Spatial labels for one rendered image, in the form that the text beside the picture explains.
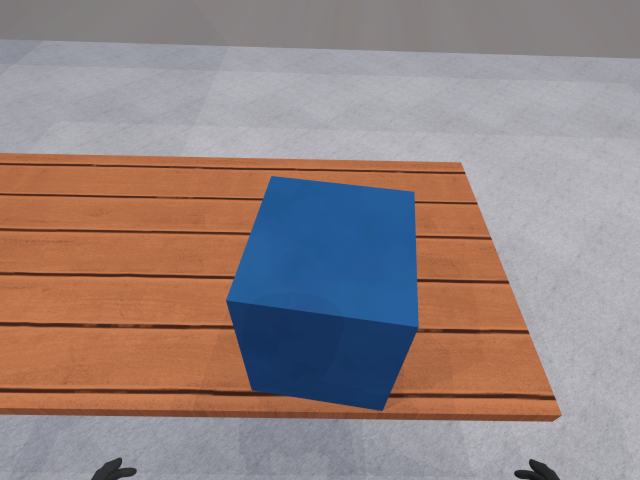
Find left robot hand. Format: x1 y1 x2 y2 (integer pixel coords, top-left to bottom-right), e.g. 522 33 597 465
91 458 137 480

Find carton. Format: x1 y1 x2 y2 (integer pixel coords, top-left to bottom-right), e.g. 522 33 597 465
226 176 419 411

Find right robot hand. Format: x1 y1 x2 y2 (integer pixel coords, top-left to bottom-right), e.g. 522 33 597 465
514 459 560 480

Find table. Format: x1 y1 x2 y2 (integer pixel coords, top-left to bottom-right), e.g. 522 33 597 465
0 153 562 422

